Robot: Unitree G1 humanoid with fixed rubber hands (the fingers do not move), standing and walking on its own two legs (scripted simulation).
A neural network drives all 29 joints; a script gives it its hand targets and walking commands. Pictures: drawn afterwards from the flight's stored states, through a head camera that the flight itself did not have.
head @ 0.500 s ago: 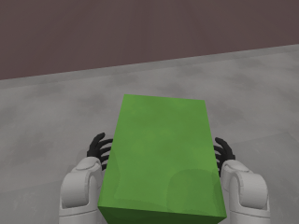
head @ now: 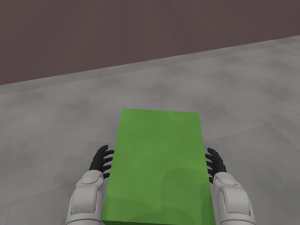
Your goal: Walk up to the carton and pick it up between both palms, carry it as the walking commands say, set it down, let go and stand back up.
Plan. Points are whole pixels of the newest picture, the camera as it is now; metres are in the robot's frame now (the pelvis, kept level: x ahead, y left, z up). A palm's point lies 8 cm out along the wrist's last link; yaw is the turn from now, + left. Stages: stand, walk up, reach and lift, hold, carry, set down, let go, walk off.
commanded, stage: set down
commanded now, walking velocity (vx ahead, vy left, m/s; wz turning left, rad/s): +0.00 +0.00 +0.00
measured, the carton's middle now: (156, 176) +0.31 +0.02 -0.05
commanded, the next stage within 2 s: none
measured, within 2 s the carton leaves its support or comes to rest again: neither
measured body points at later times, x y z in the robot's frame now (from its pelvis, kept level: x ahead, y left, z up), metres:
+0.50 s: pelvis -0.01 +0.01 -0.02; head +0.07 +0.01 +0.43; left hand +0.32 +0.19 -0.05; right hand +0.34 -0.14 -0.05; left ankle +0.03 +0.14 -0.74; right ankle +0.02 -0.11 -0.74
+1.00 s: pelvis -0.03 +0.00 -0.07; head +0.15 +0.01 +0.34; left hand +0.35 +0.19 -0.13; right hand +0.37 -0.13 -0.14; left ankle +0.03 +0.14 -0.74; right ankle +0.02 -0.11 -0.74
